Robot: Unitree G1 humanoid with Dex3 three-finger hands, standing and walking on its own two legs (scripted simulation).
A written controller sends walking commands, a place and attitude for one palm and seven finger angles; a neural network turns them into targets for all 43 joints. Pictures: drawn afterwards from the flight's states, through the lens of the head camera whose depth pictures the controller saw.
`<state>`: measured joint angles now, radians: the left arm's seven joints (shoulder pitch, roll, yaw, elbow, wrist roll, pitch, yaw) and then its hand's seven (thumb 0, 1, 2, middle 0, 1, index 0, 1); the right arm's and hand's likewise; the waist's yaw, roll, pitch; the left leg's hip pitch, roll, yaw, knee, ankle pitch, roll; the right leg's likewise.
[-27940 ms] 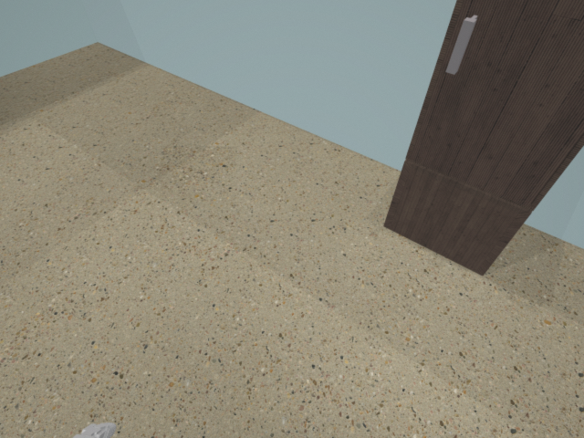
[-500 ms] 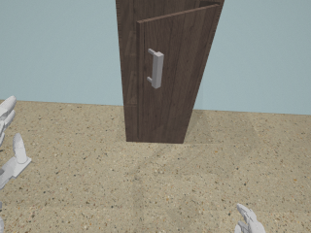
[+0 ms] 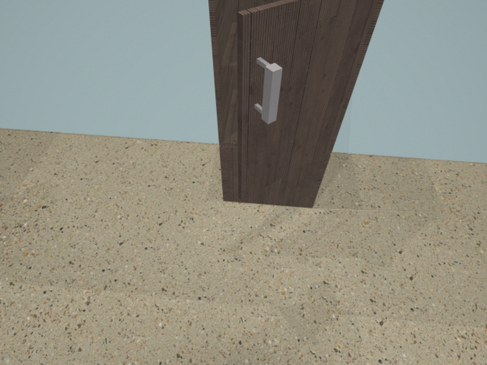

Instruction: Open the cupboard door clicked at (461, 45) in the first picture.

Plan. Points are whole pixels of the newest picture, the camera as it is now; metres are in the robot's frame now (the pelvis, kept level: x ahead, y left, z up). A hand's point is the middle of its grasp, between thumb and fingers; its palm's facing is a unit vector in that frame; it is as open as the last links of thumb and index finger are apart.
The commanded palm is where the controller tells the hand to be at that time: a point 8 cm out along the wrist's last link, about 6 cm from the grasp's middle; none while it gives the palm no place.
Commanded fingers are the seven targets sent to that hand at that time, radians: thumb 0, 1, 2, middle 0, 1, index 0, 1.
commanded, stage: let the arm hang, fingers relaxed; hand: left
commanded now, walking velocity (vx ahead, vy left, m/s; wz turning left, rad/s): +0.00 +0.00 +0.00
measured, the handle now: (265, 90) +0.66 -0.01 +0.08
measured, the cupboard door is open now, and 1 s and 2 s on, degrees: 40 40 40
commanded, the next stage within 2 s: look to check the result in 0.58 s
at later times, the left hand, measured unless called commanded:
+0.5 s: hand out of the picture +0.07 +0.19 -0.16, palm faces -0.01 -0.97 -0.25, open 7.4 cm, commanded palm none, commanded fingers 0.00 0.90 0.90 -0.20 -0.30 -0.20 -0.30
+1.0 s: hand out of the picture +0.09 +0.22 -0.15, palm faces -0.05 -0.94 -0.33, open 7.4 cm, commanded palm none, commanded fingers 0.00 0.90 0.90 -0.20 -0.30 -0.20 -0.30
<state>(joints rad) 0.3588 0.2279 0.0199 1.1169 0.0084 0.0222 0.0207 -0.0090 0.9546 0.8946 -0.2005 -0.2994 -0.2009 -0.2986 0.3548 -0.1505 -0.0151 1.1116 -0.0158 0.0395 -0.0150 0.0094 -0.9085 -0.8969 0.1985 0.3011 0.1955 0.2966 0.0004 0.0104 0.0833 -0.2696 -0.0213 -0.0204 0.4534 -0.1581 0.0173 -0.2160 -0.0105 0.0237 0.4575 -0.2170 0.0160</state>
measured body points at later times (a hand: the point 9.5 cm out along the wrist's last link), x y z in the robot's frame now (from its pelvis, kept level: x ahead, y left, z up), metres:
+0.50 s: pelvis +0.00 -0.01 +0.00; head +0.01 -0.02 +0.45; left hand +0.07 +0.24 -0.14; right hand +0.05 -0.26 -0.16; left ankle +0.05 +0.11 -0.74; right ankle +0.02 -0.14 -0.74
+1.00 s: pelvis +0.03 -0.02 +0.01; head +0.06 -0.03 +0.45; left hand +0.10 +0.27 -0.13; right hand +0.07 -0.29 -0.15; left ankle +0.05 +0.11 -0.74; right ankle +0.02 -0.14 -0.74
